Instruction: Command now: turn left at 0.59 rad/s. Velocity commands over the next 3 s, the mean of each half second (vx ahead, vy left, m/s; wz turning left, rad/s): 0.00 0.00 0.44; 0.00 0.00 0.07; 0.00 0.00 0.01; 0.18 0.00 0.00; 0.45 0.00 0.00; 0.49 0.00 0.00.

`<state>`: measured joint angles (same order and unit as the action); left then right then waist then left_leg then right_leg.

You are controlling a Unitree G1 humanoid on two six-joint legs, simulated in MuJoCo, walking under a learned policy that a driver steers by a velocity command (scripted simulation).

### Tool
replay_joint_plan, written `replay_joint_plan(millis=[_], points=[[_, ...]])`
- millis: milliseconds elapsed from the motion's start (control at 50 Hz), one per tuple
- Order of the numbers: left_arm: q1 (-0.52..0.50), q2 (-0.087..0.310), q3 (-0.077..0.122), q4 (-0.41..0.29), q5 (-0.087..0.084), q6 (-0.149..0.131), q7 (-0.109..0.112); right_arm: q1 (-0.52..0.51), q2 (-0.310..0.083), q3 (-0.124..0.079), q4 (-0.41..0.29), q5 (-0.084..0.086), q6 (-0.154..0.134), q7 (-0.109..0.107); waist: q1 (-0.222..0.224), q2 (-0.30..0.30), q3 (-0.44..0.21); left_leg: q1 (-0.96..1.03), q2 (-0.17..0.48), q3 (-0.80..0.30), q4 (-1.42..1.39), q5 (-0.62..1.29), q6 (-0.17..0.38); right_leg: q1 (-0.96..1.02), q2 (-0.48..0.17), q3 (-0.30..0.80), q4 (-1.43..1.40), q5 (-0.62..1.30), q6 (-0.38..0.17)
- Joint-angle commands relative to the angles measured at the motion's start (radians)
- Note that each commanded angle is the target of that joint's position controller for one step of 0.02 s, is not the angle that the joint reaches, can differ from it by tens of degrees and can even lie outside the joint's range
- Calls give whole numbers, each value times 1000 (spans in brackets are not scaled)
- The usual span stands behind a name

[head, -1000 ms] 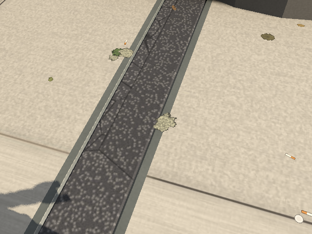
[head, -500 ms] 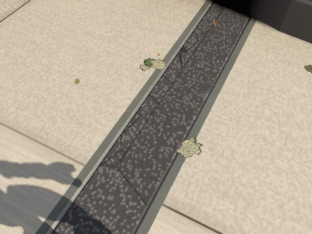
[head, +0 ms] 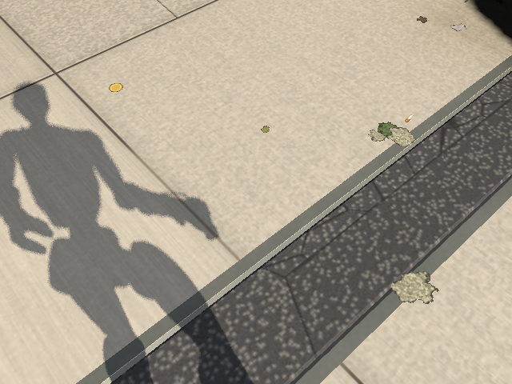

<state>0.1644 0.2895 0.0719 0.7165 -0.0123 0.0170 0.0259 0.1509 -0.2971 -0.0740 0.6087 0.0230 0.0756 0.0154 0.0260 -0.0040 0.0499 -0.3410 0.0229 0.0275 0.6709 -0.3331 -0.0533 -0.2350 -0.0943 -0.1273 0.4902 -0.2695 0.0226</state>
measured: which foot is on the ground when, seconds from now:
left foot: up 0.00-0.00, down 0.02-1.00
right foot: down 0.00-0.04, up 0.06-0.44, down 0.46-1.00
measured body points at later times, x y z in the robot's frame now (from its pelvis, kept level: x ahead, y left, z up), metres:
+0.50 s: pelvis +0.01 +0.01 +0.00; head +0.03 +0.00 +0.44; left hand +0.10 +0.31 -0.10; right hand +0.23 -0.22 -0.10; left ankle +0.00 +0.12 -0.74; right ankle +0.05 -0.12 -0.74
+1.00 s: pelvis +0.03 -0.01 +0.00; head +0.04 -0.01 +0.45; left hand +0.10 +0.27 -0.11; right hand +0.19 -0.24 -0.12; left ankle +0.00 +0.12 -0.74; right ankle +0.05 -0.12 -0.74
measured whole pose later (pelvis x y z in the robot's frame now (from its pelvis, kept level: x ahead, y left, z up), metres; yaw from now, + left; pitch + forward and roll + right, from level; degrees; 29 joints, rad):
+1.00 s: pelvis +0.03 -0.01 +0.00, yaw +13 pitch -2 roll +0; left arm 0.18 0.24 0.02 0.78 0.01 -0.02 0.00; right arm 0.22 -0.24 -0.04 0.80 -0.01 0.03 -0.03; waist 0.00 0.00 0.04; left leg -0.21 -0.04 -0.13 0.52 -0.29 -0.02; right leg -0.20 0.02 0.01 0.52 -0.29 -0.01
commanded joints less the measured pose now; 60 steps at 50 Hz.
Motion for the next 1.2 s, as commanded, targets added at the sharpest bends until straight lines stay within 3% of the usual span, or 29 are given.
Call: replay_joint_plan(millis=[20,40,60,80,100,120,140,160,200,260,380,420,440,460,480,500,520,560,600,760,1200], points=[[30,163,50,-24,-20,-19,-4,81,-122,-49,-49,-4,-9,-3,-42,-109,-135,183,-42,19,-287,238,84,52,-166,83,59,347,-110],[50,110,36,-32,20,-22,-8,122,-220,-76,-56,-3,-13,-17,-33,118,-159,379,137,-238,-306,568,155,-177,-74,-13,305,40,-11],[-28,76,18,-99,51,-25,-2,118,-303,-86,-77,-32,-28,-17,-50,332,-160,400,366,-553,-293,777,373,-441,73,31,519,-405,57],[-90,129,34,-101,38,-24,5,133,-240,-71,-75,-50,-51,-9,-110,198,-204,362,359,-527,-317,700,428,-445,65,167,676,-417,58],[-88,143,41,-96,16,-20,6,87,-214,-57,-65,-47,-65,-11,-74,167,-161,312,299,-431,-321,621,375,-445,50,191,705,-334,45],[-65,141,45,-75,16,-16,12,29,-193,-55,-67,-28,-69,-19,-44,122,-135,281,234,-371,-321,529,316,-444,41,199,675,-249,43],[-55,151,49,-69,23,-12,19,-11,-170,-45,-71,-10,-66,-25,-29,125,-118,255,208,-348,-320,516,287,-440,40,203,645,-189,50],[-42,146,50,-64,28,-13,18,-25,-165,-38,-74,-10,-61,-32,-17,136,-124,214,184,-327,-319,549,282,-392,57,194,652,-143,59],[-21,123,44,-58,21,-17,12,-21,-165,-37,-73,-19,-55,-39,-10,133,-147,204,163,-317,-317,542,285,-354,79,187,604,-92,71],[-36,95,28,-54,15,-18,7,-10,-159,-33,-61,-19,-54,-47,-29,139,-155,221,155,-315,-303,482,277,-309,78,185,435,-58,77],[-53,103,21,-69,6,-24,-11,-7,-160,-23,-36,-27,-46,-32,-59,165,-117,142,168,-394,-283,380,287,-148,82,171,224,-98,51],[-22,88,18,-62,6,-32,-19,-33,-138,-10,-28,-19,-46,-29,-28,151,-111,124,147,-403,-251,376,263,-59,87,160,61,-18,30],[4,76,14,-55,13,-39,-23,-35,-116,0,-21,-14,-48,-30,-3,132,-109,96,121,-393,-238,340,228,30,85,157,-90,121,13],[13,105,15,-60,31,-44,-21,5,-86,10,-10,-25,-55,-30,-15,78,-126,51,79,-372,-211,242,170,128,13,227,-125,266,-12],[9,187,29,-74,43,-44,-15,71,-69,14,-3,-48,-65,-28,-75,-100,-147,2,-24,-269,-102,53,109,178,-129,353,-104,481,-79],[-33,139,13,-58,48,-45,-20,64,-74,11,-3,-42,-66,-31,-95,-207,-133,46,-52,-182,-112,-57,60,53,-178,425,-132,394,-189],[-82,83,-4,-75,40,-49,-25,51,-103,5,9,-47,-64,-36,-88,-170,-111,99,-28,-174,-135,-11,39,16,-142,398,-147,286,-189],[-62,92,-5,-66,32,-56,-28,2,-94,4,16,-47,-50,-38,-52,-146,-95,122,-32,-174,-169,103,42,10,-53,319,-131,137,-111],[-50,98,-8,-60,31,-62,-25,11,-86,5,24,-42,-44,-33,-46,-104,-64,118,-22,-190,-191,149,60,-3,-17,272,-119,71,-72],[-17,72,-21,-50,24,-52,-17,36,-62,6,77,-35,-62,-36,-19,18,-73,104,-11,-210,-214,232,61,52,30,215,-50,125,-62],[23,64,-34,95,17,-55,-17,76,-50,4,228,-31,-59,-66,-26,4,-38,174,-12,-196,-232,276,42,31,51,204,-93,123,-60]])
Next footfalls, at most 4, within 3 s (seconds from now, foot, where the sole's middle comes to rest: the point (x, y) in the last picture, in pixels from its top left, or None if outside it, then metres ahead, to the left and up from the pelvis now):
0.02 left None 0.04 0.12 -0.77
0.46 right None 0.08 -0.11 -0.77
1.96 left None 0.10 0.15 -0.77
2.46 right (264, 360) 0.51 0.02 -0.77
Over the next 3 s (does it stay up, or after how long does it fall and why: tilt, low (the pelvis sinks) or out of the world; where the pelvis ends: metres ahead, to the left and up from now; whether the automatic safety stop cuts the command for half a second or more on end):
stays up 0.62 0.18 -0.02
